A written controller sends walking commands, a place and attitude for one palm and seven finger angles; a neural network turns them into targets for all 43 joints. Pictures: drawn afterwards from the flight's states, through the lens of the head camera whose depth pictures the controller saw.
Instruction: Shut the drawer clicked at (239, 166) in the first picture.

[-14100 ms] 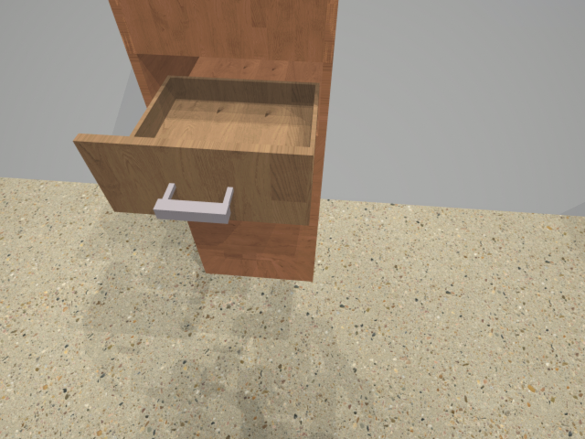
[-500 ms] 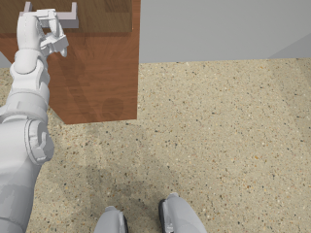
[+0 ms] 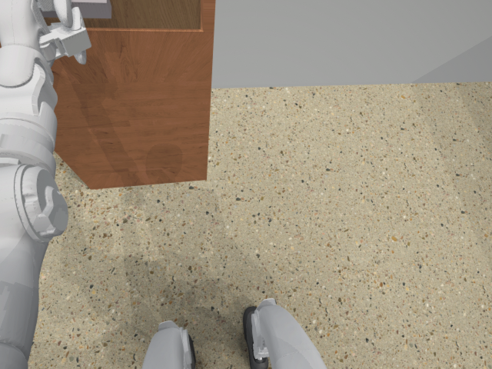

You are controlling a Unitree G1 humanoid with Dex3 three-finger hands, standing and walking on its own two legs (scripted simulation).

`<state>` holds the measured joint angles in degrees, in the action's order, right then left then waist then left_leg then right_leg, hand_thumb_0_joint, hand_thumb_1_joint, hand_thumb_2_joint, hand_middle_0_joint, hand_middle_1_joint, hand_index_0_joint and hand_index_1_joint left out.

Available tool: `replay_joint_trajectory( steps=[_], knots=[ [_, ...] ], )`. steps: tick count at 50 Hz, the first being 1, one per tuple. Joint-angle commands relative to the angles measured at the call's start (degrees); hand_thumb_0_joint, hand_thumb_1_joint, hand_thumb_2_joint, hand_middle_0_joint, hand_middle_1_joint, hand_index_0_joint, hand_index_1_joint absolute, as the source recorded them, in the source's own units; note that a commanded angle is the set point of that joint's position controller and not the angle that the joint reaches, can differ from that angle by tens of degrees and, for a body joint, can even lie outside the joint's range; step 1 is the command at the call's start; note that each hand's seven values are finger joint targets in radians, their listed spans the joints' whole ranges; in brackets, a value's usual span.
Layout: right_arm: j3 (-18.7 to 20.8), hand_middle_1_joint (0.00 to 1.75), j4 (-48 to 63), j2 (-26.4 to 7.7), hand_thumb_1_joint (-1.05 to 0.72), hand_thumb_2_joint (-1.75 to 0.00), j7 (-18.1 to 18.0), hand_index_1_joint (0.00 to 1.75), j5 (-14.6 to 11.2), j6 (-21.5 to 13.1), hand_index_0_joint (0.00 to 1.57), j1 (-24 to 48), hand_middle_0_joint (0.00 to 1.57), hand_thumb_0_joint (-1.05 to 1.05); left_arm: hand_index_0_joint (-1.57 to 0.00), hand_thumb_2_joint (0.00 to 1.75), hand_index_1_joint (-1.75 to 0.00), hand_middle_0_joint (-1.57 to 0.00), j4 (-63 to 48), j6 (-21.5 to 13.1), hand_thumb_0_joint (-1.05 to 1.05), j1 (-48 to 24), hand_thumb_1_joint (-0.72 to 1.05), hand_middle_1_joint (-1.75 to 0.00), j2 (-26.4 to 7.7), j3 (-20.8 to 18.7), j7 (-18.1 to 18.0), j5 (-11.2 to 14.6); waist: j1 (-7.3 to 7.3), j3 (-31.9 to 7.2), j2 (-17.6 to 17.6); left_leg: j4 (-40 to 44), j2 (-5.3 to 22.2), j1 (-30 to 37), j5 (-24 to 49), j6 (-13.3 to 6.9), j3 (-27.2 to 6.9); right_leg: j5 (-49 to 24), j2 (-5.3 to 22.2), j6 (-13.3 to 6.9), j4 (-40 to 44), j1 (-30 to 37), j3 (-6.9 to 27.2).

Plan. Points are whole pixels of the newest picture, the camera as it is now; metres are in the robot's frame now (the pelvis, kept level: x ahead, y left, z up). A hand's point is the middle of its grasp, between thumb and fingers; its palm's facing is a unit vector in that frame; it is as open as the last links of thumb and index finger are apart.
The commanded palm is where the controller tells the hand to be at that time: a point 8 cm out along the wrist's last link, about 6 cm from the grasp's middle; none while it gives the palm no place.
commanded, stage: pull the fist back off the drawer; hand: left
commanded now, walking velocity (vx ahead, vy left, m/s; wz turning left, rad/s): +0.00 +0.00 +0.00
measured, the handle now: out of the picture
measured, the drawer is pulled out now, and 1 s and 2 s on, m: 0.00 0.00 0.00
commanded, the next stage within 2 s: draw the hand back to the body in 0.72 s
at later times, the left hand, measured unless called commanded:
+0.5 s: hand (86, 32) +0.59 +0.13 +0.11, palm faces -0.01 -1.00 -0.04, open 3.3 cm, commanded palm +0.57 +0.16 +0.11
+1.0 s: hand (70, 51) +0.54 +0.14 +0.12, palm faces +0.00 -1.00 -0.04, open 3.3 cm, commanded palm +0.48 +0.19 +0.13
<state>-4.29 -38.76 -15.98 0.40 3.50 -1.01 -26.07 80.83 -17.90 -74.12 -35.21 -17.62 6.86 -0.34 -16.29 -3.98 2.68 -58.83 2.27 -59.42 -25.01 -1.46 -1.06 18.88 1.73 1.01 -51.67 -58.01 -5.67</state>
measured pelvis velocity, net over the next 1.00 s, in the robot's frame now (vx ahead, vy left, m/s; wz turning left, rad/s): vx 0.05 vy -0.01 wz -0.05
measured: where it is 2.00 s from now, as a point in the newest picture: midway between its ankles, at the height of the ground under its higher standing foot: (222, 365)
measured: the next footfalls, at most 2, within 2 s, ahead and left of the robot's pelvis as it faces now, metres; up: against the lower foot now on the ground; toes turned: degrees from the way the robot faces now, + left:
none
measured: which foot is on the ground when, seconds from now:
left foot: down 0.00-1.00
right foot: down 0.00-1.00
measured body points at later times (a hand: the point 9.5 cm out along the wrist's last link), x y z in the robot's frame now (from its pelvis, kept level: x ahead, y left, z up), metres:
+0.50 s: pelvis +0.00 +0.00 +0.00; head +0.17 +0.01 +0.42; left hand +0.58 +0.18 +0.11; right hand -0.06 -0.25 -0.10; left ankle +0.01 +0.10 -0.67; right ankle +0.04 -0.14 -0.67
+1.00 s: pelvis +0.05 -0.01 +0.03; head +0.15 -0.02 +0.47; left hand +0.53 +0.20 +0.13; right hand +0.04 -0.27 -0.09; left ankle +0.01 +0.10 -0.67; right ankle +0.04 -0.14 -0.67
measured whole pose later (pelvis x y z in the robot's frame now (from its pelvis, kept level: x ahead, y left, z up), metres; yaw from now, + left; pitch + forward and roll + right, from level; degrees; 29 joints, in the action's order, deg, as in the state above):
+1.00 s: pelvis +0.05 -0.01 +0.03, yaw -3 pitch +18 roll -2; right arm -0.1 -33.2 -15.0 2.3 -0.1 5.0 -25.0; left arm 53.1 -19.7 -41.7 -22.2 -21.7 10.0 6.2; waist -8.0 -6.4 2.9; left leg -48.0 3.5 -40.2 -26.1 -0.7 3.5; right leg 20.3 0.0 0.6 -44.7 -42.7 -1.2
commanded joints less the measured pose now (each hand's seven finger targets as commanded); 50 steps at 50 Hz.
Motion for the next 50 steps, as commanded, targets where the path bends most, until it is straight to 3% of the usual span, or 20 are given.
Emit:
replay_joint_trajectory(
  steps=[1,2,8,13,15,16,19,21,26,27,30,31,37,41,45,48,50],
  knots=[
    [3.5,0.3,0.0,-12.5,-0.9,-0.9,-1.3,0.3,0.0,-0.7,0.2,-14.1,0.2,0.0,-1.4,0.9,-1.6,-1.4,-15.2,-3.7,0.0,-38.8,0.9,-1.6,-8.1,-0.7,-1.2,1.1,-6.65,-27.6,12.1,8.9,0.0,26.4,8.9,0.1,-4.8,-1.7,-4.0,-1.6,6.5,5.0,2.0],
    [3.5,0.3,0.1,-12.4,-0.9,-0.9,-1.3,0.3,0.0,-0.9,0.2,-13.9,0.2,0.0,-1.4,0.9,-1.6,-1.4,-15.5,-3.6,0.0,-39.3,0.9,-1.6,-7.0,0.1,-1.2,1.1,-6.66,-27.6,12.5,8.9,-0.2,26.2,8.2,0.1,-4.8,-1.4,-3.9,-1.6,6.5,4.9,2.1],
    [3.7,0.3,0.8,-12.4,-0.9,-0.9,-0.8,0.3,0.3,-0.7,0.2,-14.2,0.2,0.0,-1.4,0.9,-1.6,-1.4,-16.1,-4.2,0.0,-38.7,0.9,-1.6,-8.6,-1.3,-1.4,0.7,-5.85,-28.8,11.5,8.2,-0.5,26.1,9.8,0.1,-4.8,-2.4,-3.9,-1.8,6.1,6.3,2.0],
    [3.8,0.3,1.4,-12.1,-0.9,-0.9,-0.2,0.3,0.4,0.0,0.2,-14.0,0.2,0.0,-1.4,0.9,-1.6,-1.4,-14.4,-3.9,0.0,-36.8,0.9,-1.6,-6.8,-0.5,-1.4,-0.1,-5.47,-26.9,10.3,8.1,-0.7,24.8,8.2,0.0,-4.9,-1.5,-3.9,-1.9,5.8,5.6,1.9],
    [3.8,0.3,1.8,-12.4,-0.9,-0.9,-0.2,0.3,0.6,0.3,0.2,-14.3,0.2,0.0,-1.4,0.9,-1.6,-1.4,-15.6,-4.1,0.0,-36.3,0.9,-1.6,-9.6,-2.9,-1.5,-0.2,-4.72,-28.9,10.5,7.6,-0.9,24.9,9.6,-0.2,-4.6,-2.4,-3.9,-2.0,5.5,7.2,2.1],
    [3.8,0.3,2.0,-12.0,-0.9,-0.9,0.0,0.3,0.5,0.5,0.2,-14.2,0.2,0.0,-1.4,0.9,-1.6,-1.4,-16.7,-4.3,0.0,-36.7,0.9,-1.6,-8.8,-1.8,-1.2,-0.6,-4.39,-30.3,12.3,7.7,-0.8,26.5,11.0,0.1,-4.7,-3.1,-3.9,-2.1,5.2,6.9,2.0],
    [4.2,0.3,2.0,-11.7,-0.9,-0.9,0.5,0.3,0.6,1.0,0.2,-14.0,0.2,0.0,-1.4,0.9,-1.6,-1.4,-16.8,-4.0,0.0,-34.3,0.9,-1.6,-6.1,-1.2,-1.0,0.0,-3.94,-29.5,11.7,7.6,-0.7,27.7,12.6,0.3,-4.6,-4.2,-4.0,-2.1,5.5,7.2,1.8],
    [4.2,0.3,2.4,-11.7,-0.9,-0.9,0.6,0.3,0.5,1.4,0.2,-14.1,0.2,0.0,-1.4,0.9,-1.6,-1.4,-17.1,-4.0,0.0,-31.7,0.9,-1.6,-6.9,-2.4,-0.9,0.1,-2.87,-30.4,10.7,7.6,-0.7,28.0,14.1,0.2,-4.5,-5.0,-4.1,-2.1,5.4,8.5,1.8],
    [4.8,0.3,3.2,-11.0,-0.9,-0.9,1.1,0.3,0.3,2.3,0.2,-13.6,0.2,0.0,-1.4,0.9,-1.6,-1.4,-20.7,-4.7,0.0,-25.7,0.9,-1.6,-4.8,-2.4,-0.4,1.2,-0.59,-32.0,10.0,8.3,-0.8,30.1,18.3,0.4,-3.4,-8.3,-4.4,-2.2,5.9,12.7,1.9],
    [5.0,0.3,3.5,-11.0,-0.9,-0.9,1.2,0.3,0.1,2.6,0.2,-13.4,0.2,0.0,-1.4,0.9,-1.6,-1.4,-21.4,-4.9,0.0,-23.4,0.9,-1.6,-5.7,-3.5,-0.4,1.3,0.47,-32.4,9.1,8.5,-0.8,30.1,19.0,0.4,-3.3,-9.1,-4.4,-2.2,5.9,14.2,1.9],
    [5.4,0.3,4.3,-10.5,-0.9,-0.9,1.5,0.3,-0.2,3.2,0.2,-12.7,0.2,0.0,-1.4,0.9,-1.6,-1.4,-23.0,-5.5,0.0,-17.6,0.9,-1.6,-3.5,-3.2,-0.1,2.2,1.76,-32.2,8.3,9.1,-0.9,31.2,21.8,0.4,-2.3,-12.1,-4.7,-2.3,6.3,16.9,2.0],
    [5.5,0.3,4.6,-10.6,-0.9,-0.9,1.4,0.3,-0.4,3.5,0.2,-12.6,0.2,0.0,-1.4,0.9,-1.6,-1.4,-23.6,-5.6,0.0,-15.6,0.9,-1.6,-5.4,-5.2,-0.1,2.4,2.83,-32.4,7.0,9.3,-0.9,30.5,22.9,0.4,-2.0,-13.7,-4.7,-2.3,6.1,18.8,2.1],
    [6.1,0.3,5.7,-9.6,-0.9,-0.9,1.3,0.3,-1.2,4.6,0.2,-11.5,0.2,0.0,-1.4,0.9,-1.6,-1.4,-25.3,-6.3,0.0,-9.8,0.9,-1.6,-5.5,-6.5,-0.5,2.6,4.16,-29.0,2.8,10.2,-1.5,26.9,24.7,-0.1,0.5,-20.8,-4.5,-1.9,6.6,25.4,3.2],
    [6.4,0.3,6.1,-9.2,-0.9,-0.9,1.1,0.3,-1.5,5.0,0.2,-11.0,0.2,0.0,-1.4,0.9,-1.6,-1.4,-26.4,-7.2,0.0,-6.3,0.9,-1.6,-4.6,-6.6,0.1,2.9,5.31,-30.1,3.6,10.5,-1.6,28.6,28.4,0.1,1.0,-24.7,-4.4,-2.0,6.2,27.4,3.5],
    [7.1,0.3,9.4,-8.5,-0.9,-0.9,1.3,0.3,-2.7,5.0,0.2,-8.6,0.2,0.0,-1.4,0.9,-1.6,-1.4,-36.1,-7.1,0.0,8.7,0.9,-1.6,-4.1,-8.0,2.5,6.0,10.47,-35.5,3.5,12.6,-1.7,30.9,35.1,0.0,2.4,-33.0,-4.1,-2.5,6.6,37.2,4.3],
    [7.5,0.3,10.4,-7.9,-0.9,-0.9,1.1,0.3,-4.1,4.8,0.2,-5.9,0.2,0.0,-1.4,0.9,-1.6,-1.4,-43.3,-4.6,0.0,14.5,0.9,-1.6,0.8,-4.5,4.3,8.6,10.52,-32.2,0.9,14.8,-1.3,32.0,35.1,-0.5,3.2,-34.8,-4.0,-2.1,8.7,39.9,4.2],
    [7.5,0.3,11.0,-7.8,-0.9,-0.9,0.8,0.3,-4.7,4.3,0.2,-4.0,0.2,0.0,-1.4,0.9,-1.6,-1.4,-49.3,-3.4,0.0,16.9,0.9,-1.6,3.5,-2.3,4.8,10.4,10.52,-30.7,2.4,15.9,-1.1,35.6,36.5,-0.4,3.1,-33.9,-4.0,-2.1,10.1,39.7,3.8]
  ],
)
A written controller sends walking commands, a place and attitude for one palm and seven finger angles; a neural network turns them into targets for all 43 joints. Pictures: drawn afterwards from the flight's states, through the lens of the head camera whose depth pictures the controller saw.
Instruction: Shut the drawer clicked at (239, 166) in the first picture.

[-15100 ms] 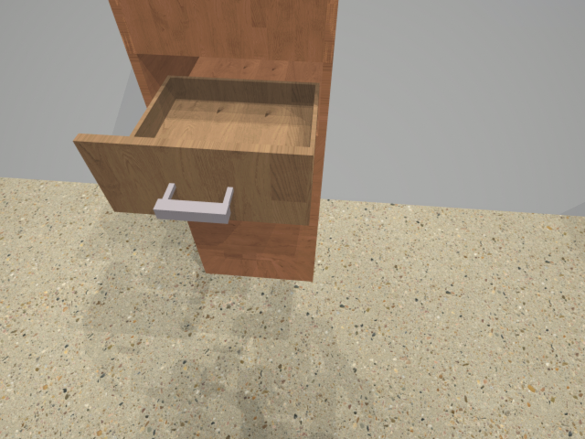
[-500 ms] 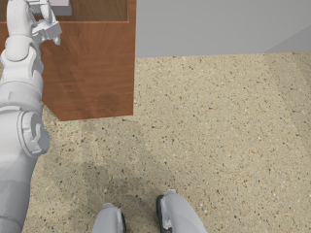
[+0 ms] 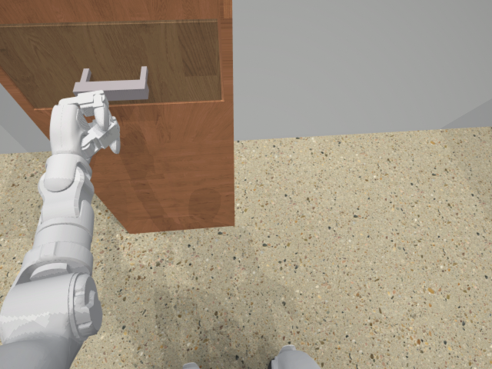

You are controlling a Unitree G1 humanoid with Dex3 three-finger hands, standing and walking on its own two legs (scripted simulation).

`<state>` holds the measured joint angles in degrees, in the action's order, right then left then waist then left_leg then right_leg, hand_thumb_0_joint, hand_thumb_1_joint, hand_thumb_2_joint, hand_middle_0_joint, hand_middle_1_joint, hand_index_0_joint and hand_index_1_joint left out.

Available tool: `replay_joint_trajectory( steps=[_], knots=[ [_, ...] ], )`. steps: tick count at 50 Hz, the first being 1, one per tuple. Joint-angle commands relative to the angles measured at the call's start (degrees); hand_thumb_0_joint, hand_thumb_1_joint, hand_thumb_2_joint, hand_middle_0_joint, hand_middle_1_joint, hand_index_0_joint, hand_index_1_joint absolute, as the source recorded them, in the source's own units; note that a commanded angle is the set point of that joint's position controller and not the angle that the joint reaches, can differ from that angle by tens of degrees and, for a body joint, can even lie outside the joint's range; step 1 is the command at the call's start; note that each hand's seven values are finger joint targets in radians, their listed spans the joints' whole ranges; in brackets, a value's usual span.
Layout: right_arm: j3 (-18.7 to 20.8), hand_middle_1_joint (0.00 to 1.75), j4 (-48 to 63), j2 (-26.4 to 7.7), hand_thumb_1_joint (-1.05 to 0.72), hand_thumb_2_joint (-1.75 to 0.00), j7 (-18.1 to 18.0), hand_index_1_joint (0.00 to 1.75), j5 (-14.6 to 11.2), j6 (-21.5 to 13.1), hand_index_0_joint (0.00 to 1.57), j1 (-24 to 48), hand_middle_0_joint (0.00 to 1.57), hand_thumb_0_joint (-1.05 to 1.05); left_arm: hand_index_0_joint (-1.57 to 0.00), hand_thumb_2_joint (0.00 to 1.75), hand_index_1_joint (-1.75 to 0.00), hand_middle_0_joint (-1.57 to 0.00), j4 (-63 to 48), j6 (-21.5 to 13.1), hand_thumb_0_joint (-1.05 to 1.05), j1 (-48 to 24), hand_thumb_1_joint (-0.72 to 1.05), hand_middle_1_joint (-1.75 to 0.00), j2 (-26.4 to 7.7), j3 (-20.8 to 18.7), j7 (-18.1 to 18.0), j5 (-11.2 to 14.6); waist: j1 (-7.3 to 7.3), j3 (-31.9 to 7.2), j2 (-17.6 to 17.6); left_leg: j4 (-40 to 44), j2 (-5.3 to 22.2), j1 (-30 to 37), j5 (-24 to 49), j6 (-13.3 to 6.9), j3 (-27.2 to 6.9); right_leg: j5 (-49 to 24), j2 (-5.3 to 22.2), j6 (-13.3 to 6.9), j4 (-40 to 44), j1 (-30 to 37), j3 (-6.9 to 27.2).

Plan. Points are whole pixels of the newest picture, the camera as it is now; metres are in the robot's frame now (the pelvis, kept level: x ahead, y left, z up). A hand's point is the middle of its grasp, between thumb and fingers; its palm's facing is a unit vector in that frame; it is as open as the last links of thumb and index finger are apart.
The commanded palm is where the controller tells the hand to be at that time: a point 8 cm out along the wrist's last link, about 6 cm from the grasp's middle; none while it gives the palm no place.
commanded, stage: draw the hand back to the body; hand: left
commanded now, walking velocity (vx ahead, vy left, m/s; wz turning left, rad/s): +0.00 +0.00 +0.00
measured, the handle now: (114, 82) +0.61 +0.20 +0.08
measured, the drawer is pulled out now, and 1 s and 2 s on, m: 0.00 0.00 0.00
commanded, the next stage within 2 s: step back with the hand held close in 1.20 s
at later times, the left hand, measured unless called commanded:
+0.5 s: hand (45, 217) +0.31 +0.21 +0.15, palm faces +0.21 -0.96 -0.20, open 3.3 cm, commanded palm +0.26 +0.25 +0.16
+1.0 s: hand out of the picture +0.16 +0.24 +0.20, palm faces +0.44 -0.81 -0.37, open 3.3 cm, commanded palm +0.10 +0.28 +0.22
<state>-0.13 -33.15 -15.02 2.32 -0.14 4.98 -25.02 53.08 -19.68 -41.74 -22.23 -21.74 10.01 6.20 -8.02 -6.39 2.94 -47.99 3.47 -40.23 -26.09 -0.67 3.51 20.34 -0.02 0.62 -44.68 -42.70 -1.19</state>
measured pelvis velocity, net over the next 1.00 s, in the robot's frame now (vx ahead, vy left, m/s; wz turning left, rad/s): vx -0.01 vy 0.00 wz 0.05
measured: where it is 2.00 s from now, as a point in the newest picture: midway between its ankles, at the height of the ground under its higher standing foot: outside the picture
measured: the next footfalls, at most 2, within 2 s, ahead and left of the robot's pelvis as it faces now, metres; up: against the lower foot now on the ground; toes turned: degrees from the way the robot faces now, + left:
none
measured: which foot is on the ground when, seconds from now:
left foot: down 0.00-1.00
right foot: down 0.00-1.00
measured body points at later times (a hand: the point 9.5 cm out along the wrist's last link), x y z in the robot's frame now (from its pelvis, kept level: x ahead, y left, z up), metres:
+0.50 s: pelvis -0.01 +0.00 +0.03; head +0.00 -0.02 +0.48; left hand +0.29 +0.26 +0.16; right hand +0.19 -0.22 -0.05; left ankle -0.04 +0.11 -0.70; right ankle +0.00 -0.13 -0.70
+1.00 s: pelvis -0.01 +0.00 +0.04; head -0.04 -0.03 +0.49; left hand +0.14 +0.28 +0.22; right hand +0.18 -0.21 -0.05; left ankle -0.04 +0.11 -0.70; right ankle +0.00 -0.13 -0.70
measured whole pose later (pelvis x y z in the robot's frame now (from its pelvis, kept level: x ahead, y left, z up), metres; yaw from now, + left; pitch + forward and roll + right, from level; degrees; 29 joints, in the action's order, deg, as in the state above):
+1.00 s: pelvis -0.01 +0.00 +0.04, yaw +3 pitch -6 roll +0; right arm -1.3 -36.2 -12.9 -3.6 0.3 -4.5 -11.7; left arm -23.3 -5.2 26.8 -17.9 -15.3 -5.8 3.2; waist 3.6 1.3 4.6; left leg -24.0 1.1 -2.7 -15.8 -0.4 2.4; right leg 12.3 1.5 0.7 -23.0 -5.1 -2.8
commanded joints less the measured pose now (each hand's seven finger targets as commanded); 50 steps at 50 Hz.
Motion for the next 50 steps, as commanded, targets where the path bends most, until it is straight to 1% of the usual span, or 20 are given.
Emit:
replay_joint_trajectory(
  steps=[1,4,6,7,12,13,16,17,19,20,23,25,28,32,36,40,42,45,48,50],
  knots=[
    [3.4,0.3,5.1,-8.6,-0.9,-0.9,-1.4,0.3,-1.2,-1.9,0.2,-4.3,0.2,0.0,-1.4,0.9,-1.6,-1.4,-22.2,-0.8,0.0,-13.8,0.9,-1.6,-9.1,1.6,1.6,4.5,2.27,-26.6,0.7,5.6,-2.2,16.8,36.6,-1.3,-1.4,-34.9,-2.3,-1.5,3.9,24.4,-0.9],
    [3.1,0.3,4.5,-8.5,-0.9,-0.9,-2.2,0.3,-1.7,-2.9,0.2,-1.5,0.2,0.0,-1.4,0.9,-1.6,-1.4,-25.6,0.5,0.0,-13.0,0.9,-1.6,-7.4,3.6,1.7,5.3,1.7,-21.2,0.1,7.6,-2.5,17.7,31.5,-1.2,-1.3,-31.2,-2.2,-1.3,5.9,23.9,-1.3],
    [2.9,0.3,4.9,-8.2,-0.9,-0.9,-2.7,0.3,-1.8,-3.7,0.2,0.4,0.2,0.0,-1.4,0.9,-1.6,-1.4,-30.3,0.3,0.0,-11.0,0.9,-1.6,-8.4,3.3,1.8,5.3,2.87,-22.0,3.2,8.3,-2.6,20.3,33.1,-1.0,-1.6,-31.3,-1.8,-1.6,6.0,25.2,-1.1],
    [2.6,0.3,5.2,-7.9,-0.9,-0.9,-2.8,0.3,-1.9,-4.1,0.2,1.5,0.2,0.0,-1.4,0.9,-1.6,-1.4,-31.3,0.7,0.0,-8.8,0.9,-1.6,-6.2,5.2,2.0,5.4,3.04,-21.1,3.6,8.7,-2.5,21.4,33.9,-0.8,-2.0,-30.5,-1.7,-1.6,6.1,24.8,-1.5],
    [1.7,0.3,6.7,-7.7,-0.9,-0.9,-3.5,0.3,-2.7,-6.0,0.2,7.0,0.2,0.0,-1.4,0.9,-1.6,-1.4,-34.5,4.0,0.0,-0.5,0.9,-1.6,-4.5,6.1,3.2,7.0,4.74,-15.2,1.3,11.9,-2.8,21.7,28.2,-0.5,-2.7,-25.8,-1.3,-1.9,8.1,25.8,-2.3],
    [1.5,0.3,7.2,-7.8,-0.9,-0.9,-3.7,0.3,-2.8,-6.3,0.2,8.0,0.2,0.0,-1.4,0.9,-1.6,-1.4,-35.1,5.0,0.0,0.5,0.9,-1.6,-4.8,5.8,3.3,7.2,4.93,-13.9,-0.8,12.6,-2.9,21.0,25.9,-0.6,-2.9,-24.7,-1.2,-1.9,8.6,26.4,-2.5],
    [0.9,0.3,9.1,-7.4,-0.9,-0.9,-4.1,0.3,-2.9,-7.6,0.2,11.2,0.2,0.0,-1.4,0.9,-1.6,-1.4,-40.9,6.6,0.0,5.2,0.9,-1.6,-5.6,4.7,3.7,8.1,6.82,-14.2,-0.3,14.2,-3.3,22.4,25.2,-0.7,-2.8,-24.6,-0.6,-2.1,9.3,29.7,-2.2],
    [1.6,0.3,9.3,-6.2,-0.9,-0.9,-4.7,0.3,-2.7,-7.5,0.2,15.2,0.2,0.0,-1.4,0.9,-1.6,-1.4,-49.9,6.5,0.0,7.1,0.9,-1.6,-7.5,8.2,-2.6,2.1,8.78,-13.0,-0.2,16.6,-3.4,25.3,25.3,-0.8,-1.8,-21.4,0.4,-2.2,12.5,30.3,-0.6],
    [1.1,0.3,9.0,-5.7,-0.9,-0.9,-5.4,0.3,-2.4,-7.7,0.2,16.7,0.2,0.0,-1.4,0.9,-1.6,-1.4,-51.4,8.9,0.0,15.8,0.9,-1.6,-2.2,10.9,-8.1,0.8,8.4,-8.3,-2.6,19.6,-2.7,25.7,22.4,-0.6,-2.1,-18.7,0.5,-2.0,14.8,31.4,-1.1],
    [1.0,0.3,8.6,-5.9,-0.9,-0.9,-5.7,0.3,-2.4,-7.5,0.2,17.3,0.2,0.0,-1.4,0.9,-1.6,-1.4,-51.8,9.9,0.0,18.0,0.9,-1.6,-3.0,10.4,-9.7,0.3,8.46,-6.2,-4.7,20.7,-2.5,25.8,21.5,-0.7,-2.1,-17.7,0.2,-1.9,16.3,32.0,-1.1],
    [0.4,0.3,7.6,-5.3,-0.9,-0.9,-6.6,0.3,-1.8,-7.6,0.2,18.6,0.2,0.0,-1.4,0.9,-1.6,-1.4,-57.7,11.1,0.0,19.0,0.9,-1.6,-4.2,8.8,-12.7,-1.1,8.66,-5.5,-1.4,23.3,-2.8,29.2,21.0,-0.7,-1.8,-17.5,0.5,-1.9,18.6,34.7,-0.7],
    [0.1,0.3,7.2,-5.2,-0.9,-0.9,-7.1,0.3,-1.5,-7.8,0.2,19.4,0.2,0.0,-1.4,0.9,-1.6,-1.4,-60.4,11.8,0.0,21.9,0.9,-1.6,-4.6,8.5,-13.8,-1.7,8.93,-4.5,-2.4,24.6,-2.8,30.7,21.5,-0.9,-1.7,-17.4,0.3,-1.9,20.3,36.2,-0.7],
    [-0.3,0.3,7.0,-4.3,-0.9,-0.9,-7.2,0.3,-0.9,-8.7,0.2,20.4,0.2,0.0,-1.4,0.9,-1.6,-1.4,-65.9,12.0,0.0,26.0,0.9,-1.6,-3.5,8.8,-14.8,-2.2,9.32,-3.6,0.3,26.5,-3.0,33.3,22.8,-0.7,-1.8,-18.1,0.4,-1.9,21.8,38.2,-1.0],
    [-0.4,0.3,6.8,-4.2,-0.9,-0.9,-7.1,0.3,-0.3,-9.8,0.2,21.2,0.2,0.0,-1.4,0.9,-1.6,-1.4,-72.1,12.1,0.0,33.5,0.9,-1.6,-3.0,8.8,-15.4,-2.5,9.82,-2.2,0.9,27.9,-2.9,35.3,24.5,-0.5,-2.1,-18.7,0.2,-1.9,23.3,39.8,-1.1],
    [-0.3,0.3,6.6,-4.1,-0.9,-0.9,-6.9,0.3,0.1,-10.5,0.2,21.9,0.2,0.0,-1.4,0.9,-1.6,-1.4,-75.3,12.2,0.0,41.5,0.9,-1.6,-2.8,7.5,-15.6,-2.6,10.26,1.8,-1.5,29.0,-2.8,34.5,22.9,-0.6,-2.3,-16.6,0.1,-1.7,24.6,39.7,-1.2],
    [0.3,0.3,6.7,-4.0,-0.9,-0.9,-6.6,0.3,0.6,-11.0,0.2,22.1,0.2,0.0,-1.4,0.9,-1.6,-1.4,-81.2,11.8,0.0,50.6,0.9,-1.6,-5.1,3.3,-15.9,-2.7,11.45,0.1,-1.7,28.5,-2.8,34.9,25.3,-0.5,-2.2,-18.6,0.1,-1.7,24.4,42.0,-1.1],
    [0.2,0.3,6.7,-3.5,-0.9,-0.9,-6.4,0.3,0.6,-11.2,0.2,22.1,0.2,0.0,-1.4,0.9,-1.6,-1.4,-84.2,11.6,0.0,54.0,0.9,-1.6,-4.3,3.0,-15.9,-2.6,11.37,1.3,0.1,28.3,-2.8,34.5,25.6,-0.4,-2.0,-18.9,0.4,-1.6,24.2,41.7,-1.0],
    [0.5,0.3,6.7,-3.5,-0.9,-0.9,-6.4,0.3,0.7,-12.2,0.2,22.2,0.2,0.0,-1.4,0.9,-1.6,-1.4,-87.1,11.3,0.0,59.6,0.9,-1.6,-5.4,0.9,-16.2,-2.8,11.81,3.2,-1.4,28.3,-2.6,33.7,24.0,-0.4,-2.2,-16.9,0.1,-1.6,25.1,40.6,-0.9],
    [0.7,0.3,7.0,-3.3,-0.9,-0.9,-6.6,0.3,0.5,-13.1,0.2,21.9,0.2,0.0,-1.4,0.9,-1.6,-1.4,-91.0,10.7,0.0,63.0,0.9,-1.6,-5.7,-0.3,-16.6,-2.8,11.97,3.7,1.2,28.2,-2.4,33.7,22.1,-0.4,-2.1,-14.9,0.3,-1.5,25.1,39.7,-0.7],
    [0.8,0.3,6.9,-3.4,-0.9,-0.9,-6.9,0.3,0.4,-14.0,0.2,21.7,0.2,0.0,-1.4,0.9,-1.6,-1.4,-91.6,10.6,0.0,66.7,0.9,-1.6,-6.2,-1.5,-16.8,-2.9,12.15,5.5,-0.2,28.0,-2.4,33.5,21.1,-0.4,-2.0,-13.8,0.0,-1.5,25.9,38.4,-0.6]
  ],
)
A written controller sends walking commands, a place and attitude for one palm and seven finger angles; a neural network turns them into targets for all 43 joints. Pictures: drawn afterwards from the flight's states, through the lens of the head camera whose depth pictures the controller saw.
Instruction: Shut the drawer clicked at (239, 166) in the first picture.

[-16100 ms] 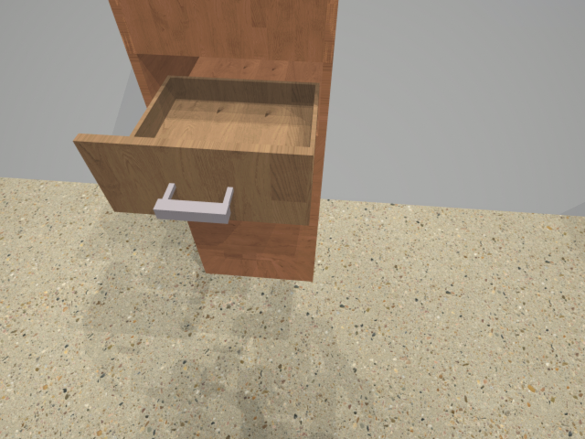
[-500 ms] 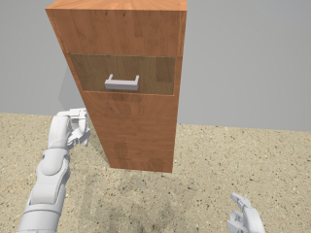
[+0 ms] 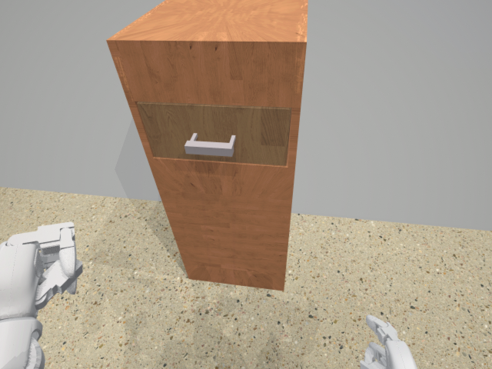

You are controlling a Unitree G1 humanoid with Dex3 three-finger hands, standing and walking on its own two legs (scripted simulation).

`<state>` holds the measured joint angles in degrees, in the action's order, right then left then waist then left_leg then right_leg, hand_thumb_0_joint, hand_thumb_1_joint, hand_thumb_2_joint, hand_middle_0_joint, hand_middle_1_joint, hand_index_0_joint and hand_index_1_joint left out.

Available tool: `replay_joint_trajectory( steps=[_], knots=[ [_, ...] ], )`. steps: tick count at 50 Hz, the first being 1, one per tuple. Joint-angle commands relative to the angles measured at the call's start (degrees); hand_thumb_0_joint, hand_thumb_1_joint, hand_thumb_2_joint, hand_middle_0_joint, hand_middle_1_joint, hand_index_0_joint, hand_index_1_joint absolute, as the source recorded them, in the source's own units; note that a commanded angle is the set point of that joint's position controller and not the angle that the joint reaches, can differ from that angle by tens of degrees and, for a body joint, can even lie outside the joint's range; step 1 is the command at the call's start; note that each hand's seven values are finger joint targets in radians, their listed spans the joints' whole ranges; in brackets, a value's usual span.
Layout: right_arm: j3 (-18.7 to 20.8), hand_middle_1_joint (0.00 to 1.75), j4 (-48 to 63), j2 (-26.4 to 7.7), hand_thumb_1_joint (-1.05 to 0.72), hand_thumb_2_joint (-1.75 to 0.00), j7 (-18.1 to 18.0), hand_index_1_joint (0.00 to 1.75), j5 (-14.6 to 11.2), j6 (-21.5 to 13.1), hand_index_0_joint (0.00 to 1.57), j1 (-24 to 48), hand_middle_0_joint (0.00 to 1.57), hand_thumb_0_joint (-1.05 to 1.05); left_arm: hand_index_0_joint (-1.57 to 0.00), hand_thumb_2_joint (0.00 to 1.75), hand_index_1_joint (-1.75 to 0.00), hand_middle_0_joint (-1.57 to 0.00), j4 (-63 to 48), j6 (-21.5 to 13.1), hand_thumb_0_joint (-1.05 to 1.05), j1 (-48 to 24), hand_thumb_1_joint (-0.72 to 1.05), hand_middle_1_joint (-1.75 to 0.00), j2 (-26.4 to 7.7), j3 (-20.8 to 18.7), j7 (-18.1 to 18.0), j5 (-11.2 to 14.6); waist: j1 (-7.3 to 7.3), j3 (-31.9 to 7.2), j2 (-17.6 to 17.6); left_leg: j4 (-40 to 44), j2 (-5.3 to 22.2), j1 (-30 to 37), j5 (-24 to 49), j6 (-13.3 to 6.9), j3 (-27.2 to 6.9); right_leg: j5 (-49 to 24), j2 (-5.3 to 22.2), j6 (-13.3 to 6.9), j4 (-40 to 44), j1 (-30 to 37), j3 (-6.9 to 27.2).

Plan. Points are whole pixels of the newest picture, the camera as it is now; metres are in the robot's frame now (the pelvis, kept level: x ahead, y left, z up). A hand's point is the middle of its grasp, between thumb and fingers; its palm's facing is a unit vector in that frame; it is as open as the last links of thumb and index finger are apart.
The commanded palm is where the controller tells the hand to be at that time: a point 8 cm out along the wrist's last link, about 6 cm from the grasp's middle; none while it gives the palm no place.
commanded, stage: draw the hand back to the body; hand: left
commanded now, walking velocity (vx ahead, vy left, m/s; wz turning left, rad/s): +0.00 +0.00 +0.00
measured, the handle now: (211, 143) +0.63 +0.18 +0.03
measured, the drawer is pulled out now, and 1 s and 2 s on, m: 0.00 0.00 0.00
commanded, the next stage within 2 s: step back with the hand held close in 0.20 s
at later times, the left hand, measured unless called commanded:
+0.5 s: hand (65, 270) +0.18 +0.25 +0.16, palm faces +0.39 -0.80 -0.45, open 3.3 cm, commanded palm +0.12 +0.28 +0.17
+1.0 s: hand (31, 326) +0.11 +0.25 +0.16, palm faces +0.38 -0.80 -0.46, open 3.2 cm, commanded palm +0.05 +0.30 +0.17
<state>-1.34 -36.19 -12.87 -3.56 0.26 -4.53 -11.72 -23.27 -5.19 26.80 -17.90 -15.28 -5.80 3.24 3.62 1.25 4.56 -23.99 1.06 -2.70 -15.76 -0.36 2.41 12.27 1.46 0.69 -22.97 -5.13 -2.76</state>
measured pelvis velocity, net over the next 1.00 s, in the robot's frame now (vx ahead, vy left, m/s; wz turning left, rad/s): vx -0.08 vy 0.02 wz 0.00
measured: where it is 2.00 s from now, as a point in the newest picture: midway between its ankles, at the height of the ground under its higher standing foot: outside the picture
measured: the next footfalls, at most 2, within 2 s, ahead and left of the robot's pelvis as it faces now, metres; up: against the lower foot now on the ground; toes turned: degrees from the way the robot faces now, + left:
right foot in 1.16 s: -0.04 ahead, -0.11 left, +0.00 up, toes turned +5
right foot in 1.72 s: -0.23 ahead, -0.11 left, +0.00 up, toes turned +0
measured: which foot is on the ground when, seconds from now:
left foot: down 0.00-1.00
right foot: down 0.00-1.00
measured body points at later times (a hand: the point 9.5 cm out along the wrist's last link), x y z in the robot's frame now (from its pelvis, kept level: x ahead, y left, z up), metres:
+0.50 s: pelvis -0.01 +0.00 +0.00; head -0.02 -0.02 +0.45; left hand +0.15 +0.29 +0.19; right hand +0.17 -0.23 -0.09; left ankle -0.02 +0.11 -0.74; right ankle +0.01 -0.13 -0.74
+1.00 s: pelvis -0.08 +0.02 -0.02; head -0.06 +0.01 +0.43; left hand +0.09 +0.29 +0.18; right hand +0.10 -0.23 -0.09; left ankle -0.02 +0.11 -0.74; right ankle +0.01 -0.13 -0.74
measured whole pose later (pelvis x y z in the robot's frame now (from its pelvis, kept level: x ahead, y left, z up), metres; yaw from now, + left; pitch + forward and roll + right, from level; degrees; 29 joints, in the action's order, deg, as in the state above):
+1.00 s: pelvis -0.08 +0.02 -0.02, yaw +0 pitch +0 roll -1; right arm 0.7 -32.0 -12.6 -4.3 -0.2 -2.9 -11.2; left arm -32.4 -14.3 34.5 -20.8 -20.6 -8.7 1.0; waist 0.3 1.6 1.1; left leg -34.9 0.1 -21.4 -14.6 -2.2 2.4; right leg 7.6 2.4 1.5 -29.5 -21.9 -2.1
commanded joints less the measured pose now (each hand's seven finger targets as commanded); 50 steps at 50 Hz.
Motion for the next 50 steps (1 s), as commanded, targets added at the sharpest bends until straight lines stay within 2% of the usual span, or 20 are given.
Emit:
replay_joint_trajectory(
  steps=[1,5,9,11,13,16,17,18,19,23,29,30,32,35,38,41,44,46,48,50],
  knots=[
    [2.0,0.3,10.0,-5.4,-0.9,-0.9,-1.1,0.3,0.0,-4.9,0.2,8.1,0.2,0.0,-1.4,0.9,-1.6,-1.4,-16.6,-4.2,0.0,-1.0,0.9,-1.6,-10.3,-8.1,-1.1,0.1,0.43,-2.4,-0.8,4.0,0.0,-4.1,10.4,-0.7,-1.0,-5.4,-1.3,-1.6,3.8,1.1,1.0],
    [2.2,0.3,8.8,-5.9,-0.9,-0.9,-1.6,0.3,0.1,-5.8,0.2,7.5,0.2,0.0,-1.4,0.9,-1.6,-1.4,-13.8,-4.0,0.0,-4.0,0.9,-1.6,-8.2,-5.6,-1.3,-0.6,-0.7,2.2,-3.3,4.5,0.1,-4.6,6.3,-1.0,-1.2,-0.6,-1.4,-1.4,5.2,-2.6,0.8],
    [2.2,0.3,8.6,-5.7,-0.9,-0.9,-2.0,0.3,0.2,-6.5,0.2,7.5,0.2,0.0,-1.4,0.9,-1.6,-1.4,-14.1,-4.5,0.0,-5.0,0.9,-1.6,-8.8,-6.3,-1.8,-0.7,-0.09,-0.3,-3.2,4.4,-0.1,-4.1,5.3,-1.3,-1.2,0.7,-0.9,-1.4,4.6,-1.3,1.1],
    [2.0,0.3,8.5,-5.4,-0.9,-0.9,-2.1,0.3,0.3,-6.8,0.2,7.6,0.2,0.0,-1.4,0.9,-1.6,-1.4,-13.5,-4.5,0.0,-3.9,0.9,-1.6,-8.9,-6.6,-1.9,-0.6,0.15,0.0,-2.7,4.6,-0.2,-4.4,5.2,-1.2,-1.2,0.6,-0.8,-1.5,4.7,-0.9,1.2],
    [2.0,0.3,8.6,-5.5,-0.9,-0.9,-2.0,0.3,0.4,-7.1,0.2,7.7,0.2,0.0,-1.4,0.9,-1.6,-1.4,-15.3,-4.8,0.0,-4.4,0.9,-1.6,-9.7,-7.4,-2.0,-0.7,0.46,-1.9,-1.2,4.5,-0.2,-4.2,6.7,-1.1,-1.3,-1.1,-0.8,-1.6,4.1,0.7,1.2],
    [1.8,0.3,8.5,-5.2,-0.9,-0.9,-1.8,0.3,0.5,-7.4,0.2,7.9,0.2,0.0,-1.4,0.9,-1.6,-1.4,-14.8,-4.7,0.0,-2.7,0.9,-1.6,-9.5,-7.6,-2.0,-0.7,0.73,-1.3,-0.3,4.5,-0.2,-4.6,8.8,-0.7,-1.3,-3.6,-0.9,-1.8,3.6,1.2,1.1],
    [2.2,0.3,10.5,-7.1,-0.9,-0.9,-1.3,0.3,0.4,-5.4,0.2,7.2,0.2,0.0,-1.4,0.9,-1.6,-1.4,-18.9,-7.2,0.0,-8.0,0.9,-1.6,-16.1,-15.0,-2.1,-0.5,-2.33,2.2,-2.3,2.7,0.4,-9.2,4.7,-2.1,-1.7,-4.8,1.7,-1.8,7.2,-4.7,7.7],
    [2.4,0.3,9.4,-6.1,-0.9,-0.9,-1.2,0.3,0.5,-4.1,0.2,6.7,0.2,0.0,-1.4,0.9,-1.6,-1.4,-13.1,-7.3,0.0,-1.3,0.9,-1.6,-12.1,-12.4,-1.6,-0.6,-2.52,1.7,-6.0,1.5,0.3,-8.6,4.7,-2.0,-2.3,-3.6,3.0,-1.9,8.3,-5.7,7.6],
    [2.6,0.3,9.8,-6.1,-0.9,-0.9,-1.0,0.3,0.6,-3.1,0.2,6.4,0.2,0.0,-1.4,0.9,-1.6,-1.4,-12.0,-7.2,0.0,1.8,0.9,-1.6,-10.1,-10.6,-1.2,-0.8,-2.72,0.8,-7.7,0.8,0.3,-8.3,5.9,-1.9,-1.9,-3.8,3.4,-2.0,8.5,-6.3,7.4],
    [3.6,0.3,11.2,-6.8,-0.9,-0.9,-0.9,0.3,0.4,-0.9,0.2,6.6,0.2,0.0,-1.4,0.9,-1.6,-1.4,-14.7,-8.5,0.0,5.2,0.9,-1.6,-9.9,-10.0,-1.2,-0.8,-3.13,-5.1,-2.7,2.2,1.6,-8.3,13.5,-1.8,-2.1,-12.8,2.8,-1.1,3.1,-3.0,4.1],
    [4.6,0.3,13.6,-6.9,-0.9,-0.9,-1.2,0.3,-0.2,0.8,0.2,6.7,0.2,0.0,-1.4,0.9,-1.6,-1.4,-18.7,-9.2,0.0,8.5,0.9,-1.6,-12.8,-12.7,-1.9,-0.7,-2.74,-10.8,-2.5,1.9,3.2,-10.5,24.0,-1.6,-3.3,-21.4,1.4,-0.1,-4.1,0.9,2.1],
    [4.6,0.3,13.9,-7.0,-0.9,-0.9,-1.3,0.3,-0.1,0.9,0.2,7.3,0.2,0.0,-1.4,0.9,-1.6,-1.4,-19.0,-9.2,0.0,8.8,0.9,-1.6,-13.5,-13.5,-2.0,-0.6,-2.46,-10.8,-1.0,2.2,3.2,-11.5,23.4,-1.7,-3.8,-20.9,1.5,-0.1,-4.7,0.9,2.2],
    [4.8,0.3,14.1,-6.7,-0.9,-0.9,-1.4,0.3,-0.4,1.1,0.2,6.8,0.2,0.0,-1.4,0.9,-1.6,-1.4,-18.9,-9.4,0.0,9.5,0.9,-1.6,-12.9,-13.1,-2.1,-0.7,-2.69,-10.2,-2.0,2.2,3.7,-13.4,21.3,-1.9,-3.6,-20.1,1.4,0.1,-5.7,0.7,2.4],
    [5.0,0.3,14.5,-7.2,-0.9,-0.9,-1.6,0.3,-0.3,0.6,0.2,6.8,0.2,0.0,-1.4,0.9,-1.6,-1.4,-20.3,-9.9,0.0,8.9,0.9,-1.6,-13.2,-13.4,-2.3,-1.0,-2.65,-9.3,0.0,3.4,4.3,-17.7,16.6,-2.5,-4.7,-17.9,1.0,0.3,-7.6,1.5,2.6],
    [4.9,0.3,14.4,-7.1,-0.9,-0.9,-1.6,0.3,-0.5,0.1,0.2,6.2,0.2,0.0,-1.4,0.9,-1.6,-1.4,-19.3,-10.2,0.0,8.6,0.9,-1.6,-12.4,-13.1,-2.5,-1.4,-2.96,-6.9,-0.7,5.0,5.4,-24.0,6.7,-3.6,-5.4,-13.0,0.7,0.6,-9.7,1.9,3.3],
    [4.9,0.3,14.3,-6.8,-0.9,-0.9,-1.8,0.3,-0.6,-0.5,0.2,5.9,0.2,0.0,-1.4,0.9,-1.6,-1.4,-18.6,-10.9,0.0,7.3,0.9,-1.6,-12.4,-13.2,-2.8,-1.7,-3.38,-4.5,-3.9,3.9,4.2,-28.8,-6.1,-3.9,-4.9,-7.5,2.2,0.1,-7.1,0.5,6.0],
    [5.0,0.3,13.7,-6.7,-0.9,-0.9,-1.5,0.3,-0.5,-0.9,0.2,4.8,0.2,0.0,-1.4,0.9,-1.6,-1.4,-18.7,-11.5,0.0,6.4,0.9,-1.6,-12.7,-13.0,-3.3,-1.8,-3.98,-3.5,-8.5,-2.2,1.1,-24.9,-11.1,-3.0,-3.8,5.8,5.1,-1.5,2.0,-8.4,10.5],
    [4.8,0.3,13.1,-6.3,-0.9,-0.9,-1.6,0.3,-0.4,-1.1,0.2,4.6,0.2,0.0,-1.4,0.9,-1.6,-1.4,-19.5,-12.0,0.0,5.8,0.9,-1.6,-13.1,-12.8,-3.8,-1.7,-4.22,-3.9,-9.4,-5.9,0.1,-20.2,-9.9,-2.2,-3.3,12.7,6.8,-2.5,5.7,-14.4,11.2],
    [4.6,0.3,12.6,-6.4,-0.9,-0.9,-1.7,0.3,-0.2,-1.3,0.2,4.2,0.2,0.0,-1.4,0.9,-1.6,-1.4,-20.5,-12.4,0.0,5.6,0.9,-1.6,-13.0,-12.3,-4.3,-1.7,-4.54,-4.5,-8.2,-6.7,0.4,-16.6,-8.7,-2.0,-3.6,14.6,6.9,-2.5,5.8,-18.4,9.4],
    [4.5,0.3,12.8,-7.1,-0.9,-0.9,-2.2,0.3,0.0,-1.9,0.2,4.7,0.2,0.0,-1.4,0.9,-1.6,-1.4,-22.2,-13.0,0.0,5.3,0.9,-1.6,-13.5,-12.8,-4.6,-1.8,-4.61,-4.3,-2.5,0.8,3.2,-19.8,-12.0,-2.9,-7.5,14.2,3.6,-1.0,1.3,-15.7,6.0]
  ],
)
